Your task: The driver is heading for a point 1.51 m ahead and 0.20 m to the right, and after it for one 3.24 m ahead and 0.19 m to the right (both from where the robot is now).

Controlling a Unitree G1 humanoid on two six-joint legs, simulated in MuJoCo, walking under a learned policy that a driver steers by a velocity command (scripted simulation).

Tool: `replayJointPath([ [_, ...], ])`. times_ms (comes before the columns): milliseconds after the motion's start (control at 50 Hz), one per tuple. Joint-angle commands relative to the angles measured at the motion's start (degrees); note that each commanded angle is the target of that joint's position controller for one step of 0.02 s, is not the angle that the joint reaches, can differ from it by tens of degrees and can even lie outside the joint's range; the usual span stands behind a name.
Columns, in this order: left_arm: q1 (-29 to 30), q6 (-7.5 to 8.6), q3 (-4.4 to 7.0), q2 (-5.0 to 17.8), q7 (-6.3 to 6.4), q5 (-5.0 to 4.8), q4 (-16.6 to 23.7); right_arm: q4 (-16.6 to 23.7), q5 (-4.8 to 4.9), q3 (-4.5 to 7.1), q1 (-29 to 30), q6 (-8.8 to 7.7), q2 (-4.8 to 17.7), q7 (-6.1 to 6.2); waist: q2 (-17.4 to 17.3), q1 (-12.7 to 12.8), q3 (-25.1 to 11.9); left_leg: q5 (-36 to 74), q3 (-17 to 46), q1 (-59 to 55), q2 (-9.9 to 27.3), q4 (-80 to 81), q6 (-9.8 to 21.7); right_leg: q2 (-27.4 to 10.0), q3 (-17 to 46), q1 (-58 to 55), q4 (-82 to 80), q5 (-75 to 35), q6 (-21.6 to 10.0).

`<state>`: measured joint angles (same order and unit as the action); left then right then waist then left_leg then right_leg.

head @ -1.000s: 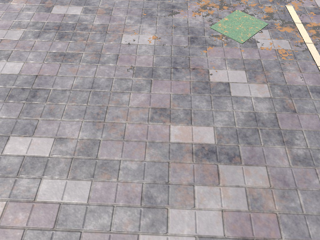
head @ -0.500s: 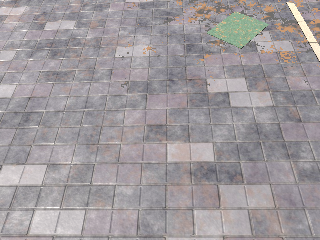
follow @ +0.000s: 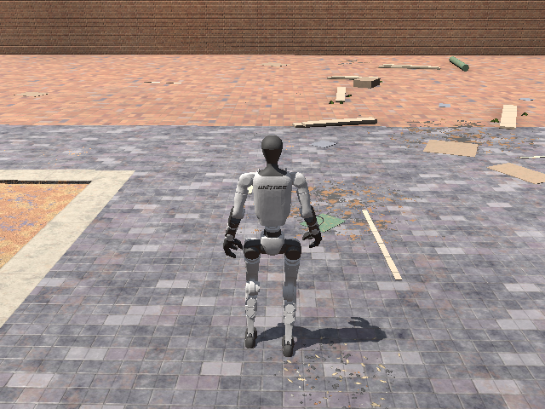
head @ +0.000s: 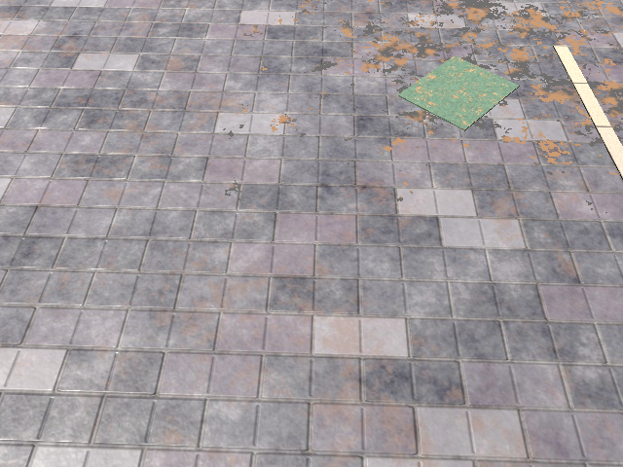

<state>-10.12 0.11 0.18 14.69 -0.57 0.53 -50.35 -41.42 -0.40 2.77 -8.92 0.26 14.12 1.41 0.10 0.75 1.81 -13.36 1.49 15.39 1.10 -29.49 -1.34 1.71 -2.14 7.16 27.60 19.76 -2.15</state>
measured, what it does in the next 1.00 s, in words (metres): stands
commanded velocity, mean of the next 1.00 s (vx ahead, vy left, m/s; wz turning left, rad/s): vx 0.05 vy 0.00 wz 0.00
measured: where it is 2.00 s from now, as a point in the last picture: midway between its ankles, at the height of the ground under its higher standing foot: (315, 423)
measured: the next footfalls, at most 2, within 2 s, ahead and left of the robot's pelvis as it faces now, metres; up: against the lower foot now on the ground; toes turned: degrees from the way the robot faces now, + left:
left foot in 1.12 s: +0.15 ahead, +0.16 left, +0.00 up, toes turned +3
right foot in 1.64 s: +0.48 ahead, -0.07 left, +0.00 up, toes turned -14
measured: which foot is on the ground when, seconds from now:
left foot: down 0.00-0.82, up 0.84-1.00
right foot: down 0.00-1.00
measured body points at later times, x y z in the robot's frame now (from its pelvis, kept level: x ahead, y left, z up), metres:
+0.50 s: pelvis -0.01 +0.00 +0.00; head +0.00 -0.01 +0.45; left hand +0.05 +0.26 -0.14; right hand +0.09 -0.27 -0.13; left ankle +0.03 +0.14 -0.74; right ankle -0.05 -0.09 -0.74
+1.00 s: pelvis +0.02 +0.01 +0.01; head +0.02 +0.02 +0.46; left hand +0.00 +0.28 -0.14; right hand +0.10 -0.26 -0.13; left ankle +0.03 +0.14 -0.70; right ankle -0.06 -0.09 -0.74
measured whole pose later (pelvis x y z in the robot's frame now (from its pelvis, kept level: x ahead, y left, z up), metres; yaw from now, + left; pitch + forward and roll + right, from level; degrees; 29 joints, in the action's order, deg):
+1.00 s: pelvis +0.02 +0.01 +0.01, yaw +0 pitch +0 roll +0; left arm -21.3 2.4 2.1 14.7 1.5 -1.0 -60.2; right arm -61.7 1.6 3.0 -10.4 -2.9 14.4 0.5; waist 0.8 2.1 -0.3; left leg -23.1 -2.0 23.0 2.6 -47.6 1.7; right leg 1.1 -1.6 1.8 19.2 17.6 -2.5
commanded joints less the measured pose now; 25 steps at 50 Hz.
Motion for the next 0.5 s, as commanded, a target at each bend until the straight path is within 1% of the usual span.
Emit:
replayJointPath([
  [20,-1.10,-0.01,1.57,6.71,0.40,-0.19,1.64,2.35,0.01,1.69,0.29,-0.75,6.68,0.18,-1.91,0.11,-5.12,24.78,3.62,-9.00,3.17,0.58,3.11,-4.16,3.57,3.61,-3.17,-19.53,-0.01],
  [100,-0.83,-0.42,1.58,6.59,0.61,-0.23,0.21,0.61,0.00,1.73,0.64,-0.55,6.72,0.33,-0.68,0.17,-4.29,22.72,3.31,-8.83,2.79,1.03,2.99,-4.30,3.61,3.43,-3.60,-18.40,0.08],
  [180,-0.71,-0.47,1.56,6.60,0.81,-0.18,-1.38,-1.68,-0.02,1.77,0.74,-0.33,6.63,0.59,-0.13,0.14,-3.29,20.36,2.98,-8.85,2.42,1.76,2.71,-4.44,3.73,3.82,-4.43,-16.44,0.10],
  [340,-1.19,0.01,1.35,6.48,1.18,-0.08,-4.51,-7.06,0.03,1.75,0.78,0.04,6.38,1.18,0.03,-0.02,-1.37,16.03,2.33,-9.08,1.75,3.47,1.95,-4.68,4.17,5.21,-6.63,-12.17,-0.05],
  [500,-2.71,0.40,1.05,5.95,1.45,-0.05,-6.82,-12.37,0.12,1.48,0.54,0.07,6.18,1.48,0.00,-0.16,-0.08,12.96,1.90,-8.57,1.38,4.90,1.37,-4.76,4.59,6.02,-8.57,-9.34,-0.35],
])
